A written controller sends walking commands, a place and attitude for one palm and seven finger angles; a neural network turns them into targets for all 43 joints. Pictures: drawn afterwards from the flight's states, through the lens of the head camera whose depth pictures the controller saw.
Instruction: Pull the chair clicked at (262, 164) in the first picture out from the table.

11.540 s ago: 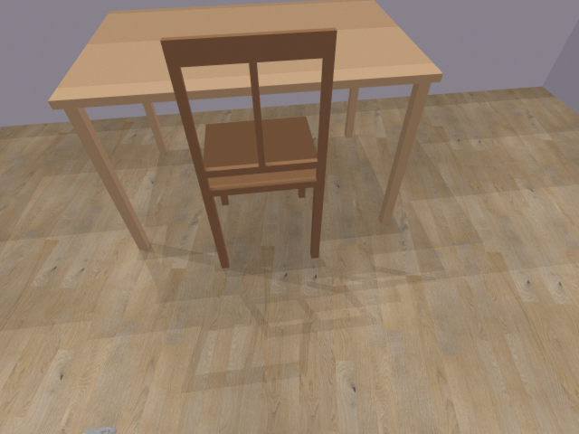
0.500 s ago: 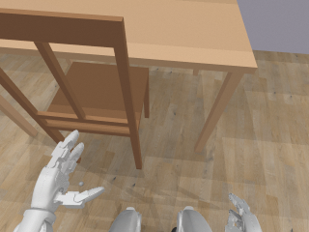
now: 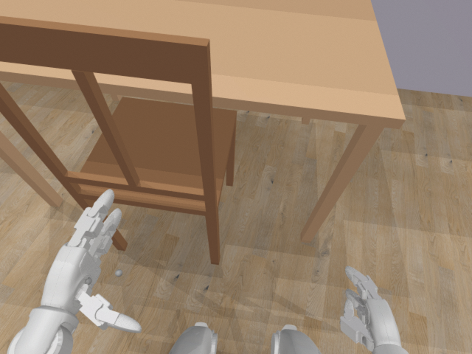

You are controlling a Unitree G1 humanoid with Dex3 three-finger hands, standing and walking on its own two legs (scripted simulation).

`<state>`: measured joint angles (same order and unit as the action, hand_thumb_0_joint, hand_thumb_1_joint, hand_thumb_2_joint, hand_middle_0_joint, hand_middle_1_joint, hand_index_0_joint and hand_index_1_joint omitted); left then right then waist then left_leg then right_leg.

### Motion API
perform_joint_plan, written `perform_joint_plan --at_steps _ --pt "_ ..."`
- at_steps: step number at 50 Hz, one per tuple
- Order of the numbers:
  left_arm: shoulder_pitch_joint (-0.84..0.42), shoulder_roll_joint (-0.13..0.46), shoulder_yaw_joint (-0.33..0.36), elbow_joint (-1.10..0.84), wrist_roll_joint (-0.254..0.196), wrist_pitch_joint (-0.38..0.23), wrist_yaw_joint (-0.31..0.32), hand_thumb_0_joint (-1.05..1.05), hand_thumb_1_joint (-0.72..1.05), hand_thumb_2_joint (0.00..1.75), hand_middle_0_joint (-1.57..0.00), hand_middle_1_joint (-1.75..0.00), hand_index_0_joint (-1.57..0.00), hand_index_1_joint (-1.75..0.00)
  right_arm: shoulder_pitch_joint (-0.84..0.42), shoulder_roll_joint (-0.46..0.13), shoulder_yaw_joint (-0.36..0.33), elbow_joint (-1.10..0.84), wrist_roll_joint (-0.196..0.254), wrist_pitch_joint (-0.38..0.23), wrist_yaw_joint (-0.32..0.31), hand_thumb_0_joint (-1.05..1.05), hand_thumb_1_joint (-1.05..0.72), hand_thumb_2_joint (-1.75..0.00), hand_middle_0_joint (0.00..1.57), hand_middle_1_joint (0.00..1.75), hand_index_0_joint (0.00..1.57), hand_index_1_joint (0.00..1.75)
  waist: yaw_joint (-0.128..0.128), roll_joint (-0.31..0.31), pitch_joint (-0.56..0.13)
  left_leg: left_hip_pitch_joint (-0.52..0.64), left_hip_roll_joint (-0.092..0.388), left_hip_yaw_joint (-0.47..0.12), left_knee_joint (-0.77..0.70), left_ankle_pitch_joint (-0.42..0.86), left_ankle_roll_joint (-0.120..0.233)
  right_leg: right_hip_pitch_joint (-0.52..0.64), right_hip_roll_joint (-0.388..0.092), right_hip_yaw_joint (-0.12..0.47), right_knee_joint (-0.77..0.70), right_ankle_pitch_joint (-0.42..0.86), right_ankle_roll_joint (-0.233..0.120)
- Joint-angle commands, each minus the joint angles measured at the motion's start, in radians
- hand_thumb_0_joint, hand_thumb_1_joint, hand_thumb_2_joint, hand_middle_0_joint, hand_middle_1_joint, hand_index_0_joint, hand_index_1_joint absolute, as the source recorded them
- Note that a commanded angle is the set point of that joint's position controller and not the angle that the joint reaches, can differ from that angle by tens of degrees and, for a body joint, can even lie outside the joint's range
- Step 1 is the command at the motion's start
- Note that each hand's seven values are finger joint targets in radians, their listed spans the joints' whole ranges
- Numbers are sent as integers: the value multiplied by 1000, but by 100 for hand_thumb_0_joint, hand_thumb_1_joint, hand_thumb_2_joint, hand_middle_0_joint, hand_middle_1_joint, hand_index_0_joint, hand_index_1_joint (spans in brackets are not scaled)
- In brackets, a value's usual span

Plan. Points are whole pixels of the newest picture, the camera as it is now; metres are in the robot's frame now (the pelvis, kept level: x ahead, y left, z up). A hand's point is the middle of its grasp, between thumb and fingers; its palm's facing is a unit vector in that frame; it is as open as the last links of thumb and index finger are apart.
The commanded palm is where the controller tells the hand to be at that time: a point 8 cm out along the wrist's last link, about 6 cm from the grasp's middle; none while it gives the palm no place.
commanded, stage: raise the hand toward the chair's back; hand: left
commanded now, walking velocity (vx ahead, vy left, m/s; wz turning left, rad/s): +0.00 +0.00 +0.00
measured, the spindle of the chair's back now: (113, 138) +0.50 +0.30 +0.02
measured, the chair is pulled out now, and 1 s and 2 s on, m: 0.00 0.00 0.00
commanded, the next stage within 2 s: aim the fingers beside a spindle in 0.72 s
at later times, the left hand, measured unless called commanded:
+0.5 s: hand (115, 256) +0.25 +0.20 +0.05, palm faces -0.08 -1.00 -0.05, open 16.9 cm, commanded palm +0.23 +0.26 +0.06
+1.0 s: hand (124, 257) +0.25 +0.19 +0.05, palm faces -0.08 -1.00 -0.04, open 16.9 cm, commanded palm +0.24 +0.24 +0.05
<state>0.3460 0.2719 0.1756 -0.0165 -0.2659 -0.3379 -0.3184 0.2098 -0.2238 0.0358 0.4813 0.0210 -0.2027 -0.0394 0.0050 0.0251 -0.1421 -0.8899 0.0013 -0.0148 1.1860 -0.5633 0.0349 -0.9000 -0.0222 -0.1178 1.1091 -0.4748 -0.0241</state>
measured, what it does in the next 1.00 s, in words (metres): stands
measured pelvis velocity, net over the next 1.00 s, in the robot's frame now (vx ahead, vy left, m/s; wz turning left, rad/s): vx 0.00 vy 0.00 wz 0.00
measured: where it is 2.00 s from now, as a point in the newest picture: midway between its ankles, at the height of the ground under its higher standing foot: outside the picture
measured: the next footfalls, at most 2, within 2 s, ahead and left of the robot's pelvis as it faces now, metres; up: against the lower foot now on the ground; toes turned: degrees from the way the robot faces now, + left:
none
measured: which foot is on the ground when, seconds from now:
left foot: down 0.00-1.00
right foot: down 0.00-1.00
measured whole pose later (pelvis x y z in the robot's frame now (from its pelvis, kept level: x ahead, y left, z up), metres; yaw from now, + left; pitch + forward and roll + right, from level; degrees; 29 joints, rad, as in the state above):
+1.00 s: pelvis +0.00 +0.00 +0.00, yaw +0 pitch +16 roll -3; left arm 0.24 0.27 0.19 0.09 -0.28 -0.36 -0.34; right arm 0.24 -0.26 0.03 0.52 0.03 -0.22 -0.05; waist -0.02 0.03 -0.14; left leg -0.90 0.00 -0.01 1.17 -0.55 0.04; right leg -0.91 -0.02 -0.12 1.10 -0.47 -0.02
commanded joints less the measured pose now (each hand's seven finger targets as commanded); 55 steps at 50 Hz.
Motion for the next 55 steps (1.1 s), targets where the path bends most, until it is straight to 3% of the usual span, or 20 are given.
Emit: perform_joint_plan --at_steps 1,4,10,14,16,18,21,24,28,41,44,45,47,50,55 --pt "-77 130 95 -175 -34 -60 -23 0 -50 30 -6 -8 -6 -8 1 -153 -73 -132 10 -49 -19 0 -90 -90 20 30 20 30 -23 17 -219 122 -8 -44 -206 292 -18 185 38 48 -151 158 -5" --pt "-115 154 115 -182 -45 -59 -34 0 -50 30 -6 -8 -6 -8 2 -156 -68 -128 9 -52 -20 0 -90 -90 20 30 20 30 -19 54 -242 134 -10 -43 -206 312 -19 199 37 52 -148 174 -9" --pt "-130 172 148 -133 -57 -55 -44 0 -50 30 -6 -8 -6 -8 10 -162 -73 -115 12 -55 -21 0 -90 -90 20 30 20 30 -19 23 -247 131 -9 -39 -217 324 -18 228 35 54 -164 188 -5" --pt "-119 152 130 -109 -62 -56 -55 0 -50 30 -6 -8 -6 -8 8 -164 -75 -113 14 -59 -17 0 -90 -90 20 30 20 30 -18 28 -231 132 -8 -39 -225 332 -18 224 35 52 -166 191 -6" --pt "-109 162 139 -111 -59 -57 -51 0 -50 30 -6 -8 -6 -8 11 -163 -77 -114 14 -60 -15 0 -90 -90 20 30 20 30 -13 53 -231 138 -10 -36 -233 325 -20 225 32 54 -172 182 -6" --pt "-101 169 149 -101 -60 -59 -43 0 -50 30 -6 -8 -6 -8 10 -165 -80 -113 13 -58 -14 0 -90 -90 20 30 20 30 -11 29 -223 133 -8 -39 -233 337 -19 226 36 51 -169 190 -9" --pt "-115 162 143 -118 -56 -74 -32 0 -50 30 -6 -8 -6 -8 11 -164 -80 -112 13 -59 -13 0 -90 -90 20 30 20 30 -16 43 -219 132 -8 -36 -237 315 -21 216 32 53 -171 170 -5" --pt "-116 174 150 -138 -49 -89 -21 0 -50 30 -6 -8 -6 -8 18 -164 -82 -111 11 -60 -12 0 -90 -90 20 30 20 30 -14 56 -246 159 -5 -39 -236 350 -24 217 32 49 -160 196 -7" --pt "-122 156 132 -94 -50 -89 -24 0 -50 30 -6 -8 -6 -8 12 -166 -79 -107 12 -57 -13 0 -90 -90 20 30 20 30 -26 24 -204 124 -6 -40 -234 294 -18 198 35 53 -172 152 -5" --pt "-142 156 124 -110 -53 -89 -40 0 -50 30 -6 -8 -6 -8 4 -164 -70 -113 16 -61 -19 0 -90 -90 20 30 20 30 -28 38 -205 122 -9 -41 -237 243 -16 196 30 60 -186 105 -3" --pt "-191 144 104 -87 -45 -88 -37 0 -50 30 -6 -8 -6 -8 11 -169 -68 -105 11 -63 -22 0 -90 -90 20 30 20 30 -43 16 -201 103 -7 -43 -218 240 -13 170 31 60 -172 106 0" --pt "-228 128 78 -95 -42 -92 -37 0 -50 30 -6 -8 -6 -8 10 -170 -65 -103 11 -68 -22 0 -90 -90 20 30 20 30 -49 34 -200 103 -8 -45 -212 236 -14 158 29 62 -167 104 -1" --pt "-214 128 76 -104 -37 -98 -30 0 -50 30 -6 -8 -6 -8 15 -171 -68 -103 10 -74 -21 0 -90 -90 20 30 20 30 -36 50 -233 114 -9 -46 -210 257 -16 166 26 61 -157 120 -4" --pt "-233 105 35 -114 -21 -86 -12 0 -50 30 -6 -8 -6 -8 21 -168 -67 -107 7 -72 -15 0 -90 -90 20 30 20 30 -41 56 -250 128 -7 -49 -208 286 -18 156 25 56 -144 145 -3" --pt "-240 122 64 -65 -1 -72 29 0 -50 30 -6 -8 -6 -8 18 -165 -69 -111 3 -52 -10 0 -90 -90 20 30 20 30 -28 25 -242 82 -10 -40 -202 268 -18 164 25 60 -136 135 -4"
